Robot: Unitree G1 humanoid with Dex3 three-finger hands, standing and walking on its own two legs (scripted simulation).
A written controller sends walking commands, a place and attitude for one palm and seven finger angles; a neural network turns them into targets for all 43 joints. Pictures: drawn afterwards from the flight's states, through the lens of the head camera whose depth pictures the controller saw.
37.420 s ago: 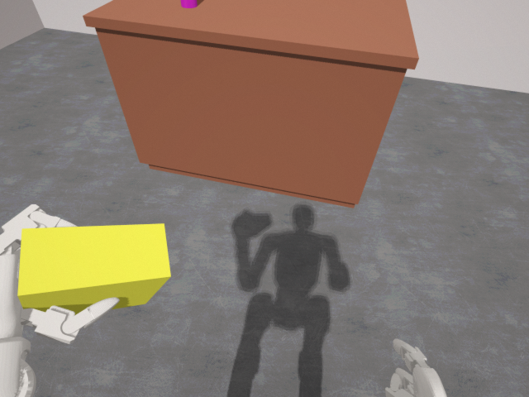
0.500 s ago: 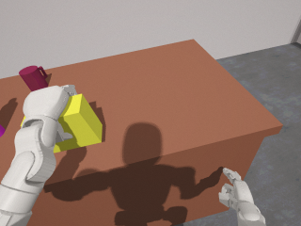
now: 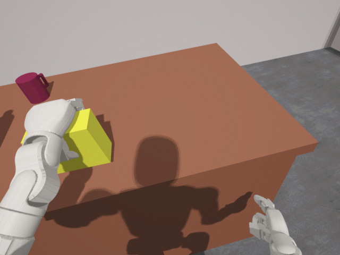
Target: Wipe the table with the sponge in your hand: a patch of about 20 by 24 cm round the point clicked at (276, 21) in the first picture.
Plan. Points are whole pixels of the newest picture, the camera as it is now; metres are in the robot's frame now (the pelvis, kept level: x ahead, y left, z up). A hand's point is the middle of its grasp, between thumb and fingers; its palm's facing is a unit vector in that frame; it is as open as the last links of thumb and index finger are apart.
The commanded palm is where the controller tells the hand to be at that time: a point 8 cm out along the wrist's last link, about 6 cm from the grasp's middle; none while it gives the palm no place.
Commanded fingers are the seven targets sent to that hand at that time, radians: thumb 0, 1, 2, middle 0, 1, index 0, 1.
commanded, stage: move the sponge above the wiping area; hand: left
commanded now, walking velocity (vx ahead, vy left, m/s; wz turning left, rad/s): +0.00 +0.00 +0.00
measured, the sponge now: (77, 148) +0.30 +0.28 +0.12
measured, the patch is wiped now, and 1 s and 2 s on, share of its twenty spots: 0.00 0.00 0.00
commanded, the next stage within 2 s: lower the sponge onto the table in 1.40 s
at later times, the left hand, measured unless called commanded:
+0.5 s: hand (63, 129) +0.30 +0.29 +0.18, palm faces +0.14 -0.05 -0.99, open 10.0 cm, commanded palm +0.25 +0.27 +0.25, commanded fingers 0.00 0.10 1.30 -1.20 -1.60 -1.20 -1.60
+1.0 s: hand (63, 131) +0.29 +0.28 +0.19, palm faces +0.13 -0.05 -0.99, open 10.0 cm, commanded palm +0.24 +0.27 +0.26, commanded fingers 0.00 0.10 1.30 -1.20 -1.60 -1.20 -1.60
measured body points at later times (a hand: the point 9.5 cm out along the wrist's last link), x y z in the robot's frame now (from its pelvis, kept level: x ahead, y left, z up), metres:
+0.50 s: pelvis +0.00 +0.01 +0.00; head -0.01 -0.05 +0.45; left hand +0.29 +0.28 +0.24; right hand +0.26 -0.18 -0.08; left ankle +0.04 +0.13 -0.74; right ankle +0.01 -0.09 -0.74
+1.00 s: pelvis +0.00 +0.00 +0.00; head -0.02 -0.06 +0.45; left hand +0.28 +0.28 +0.24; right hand +0.26 -0.19 -0.08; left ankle +0.04 +0.13 -0.74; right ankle +0.01 -0.09 -0.74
